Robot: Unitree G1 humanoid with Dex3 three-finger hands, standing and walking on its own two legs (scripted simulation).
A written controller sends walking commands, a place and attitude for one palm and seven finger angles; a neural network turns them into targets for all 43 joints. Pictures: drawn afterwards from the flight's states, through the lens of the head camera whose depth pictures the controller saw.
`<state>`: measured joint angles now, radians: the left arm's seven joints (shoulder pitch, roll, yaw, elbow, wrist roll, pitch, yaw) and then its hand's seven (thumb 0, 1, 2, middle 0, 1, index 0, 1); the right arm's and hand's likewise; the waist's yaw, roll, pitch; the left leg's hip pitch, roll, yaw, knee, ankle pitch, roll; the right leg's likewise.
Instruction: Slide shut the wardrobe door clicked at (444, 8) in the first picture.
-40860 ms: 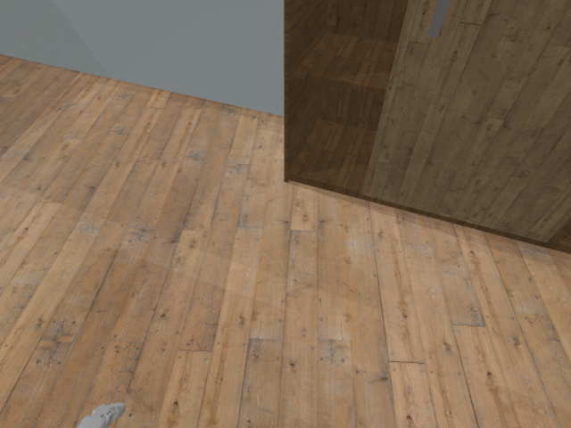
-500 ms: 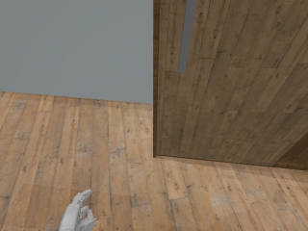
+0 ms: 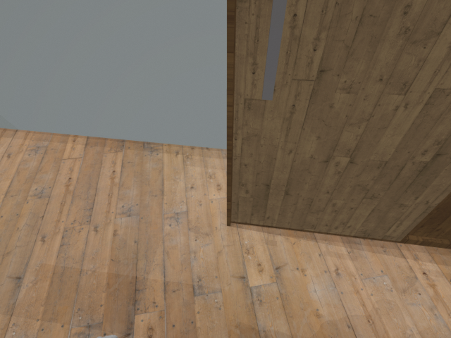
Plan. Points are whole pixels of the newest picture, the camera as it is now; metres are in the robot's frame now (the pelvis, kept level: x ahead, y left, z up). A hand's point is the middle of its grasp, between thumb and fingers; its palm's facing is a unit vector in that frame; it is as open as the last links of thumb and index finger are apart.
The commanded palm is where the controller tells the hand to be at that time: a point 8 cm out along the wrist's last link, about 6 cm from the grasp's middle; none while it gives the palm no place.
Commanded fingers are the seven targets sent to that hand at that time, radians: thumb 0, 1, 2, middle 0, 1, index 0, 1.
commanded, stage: let the arm hang, fingers relaxed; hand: right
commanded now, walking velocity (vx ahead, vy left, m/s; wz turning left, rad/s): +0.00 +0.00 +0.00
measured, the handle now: (274, 42) +0.72 -0.06 +0.19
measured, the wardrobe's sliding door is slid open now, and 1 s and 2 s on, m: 0.00 0.00 0.00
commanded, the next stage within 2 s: look to check the result in 0.80 s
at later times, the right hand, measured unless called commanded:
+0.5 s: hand out of the picture +0.04 -0.22 -0.15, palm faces +0.01 +0.96 -0.29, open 7.4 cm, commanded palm none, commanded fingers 0.00 -0.90 -0.90 0.20 0.30 0.20 0.30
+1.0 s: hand out of the picture +0.11 -0.22 -0.15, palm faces -0.01 +0.96 -0.30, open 7.4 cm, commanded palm none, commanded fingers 0.00 -0.90 -0.90 0.20 0.30 0.20 0.30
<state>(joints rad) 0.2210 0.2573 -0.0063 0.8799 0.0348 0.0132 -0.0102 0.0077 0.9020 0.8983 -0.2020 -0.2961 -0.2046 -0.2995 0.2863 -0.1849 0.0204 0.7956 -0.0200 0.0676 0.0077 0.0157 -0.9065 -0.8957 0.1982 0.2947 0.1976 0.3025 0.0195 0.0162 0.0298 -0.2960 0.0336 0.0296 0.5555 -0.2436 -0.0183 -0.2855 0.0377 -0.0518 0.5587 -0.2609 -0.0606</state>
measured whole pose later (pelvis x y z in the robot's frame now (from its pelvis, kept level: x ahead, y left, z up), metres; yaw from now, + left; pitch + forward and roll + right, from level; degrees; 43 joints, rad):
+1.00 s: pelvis +0.03 +0.01 +0.02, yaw +0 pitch -1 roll +0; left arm 0.12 0.30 0.01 1.12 0.02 0.00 0.01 0.00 0.90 0.90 -0.20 -0.30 -0.21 -0.30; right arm 0.09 -0.28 -0.02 1.13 -0.01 -0.02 0.00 0.01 -0.90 -0.90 0.20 0.30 0.20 0.30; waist 0.01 -0.01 0.07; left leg -0.14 0.02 0.04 0.33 -0.18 0.00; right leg -0.13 0.03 -0.04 0.33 -0.19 -0.04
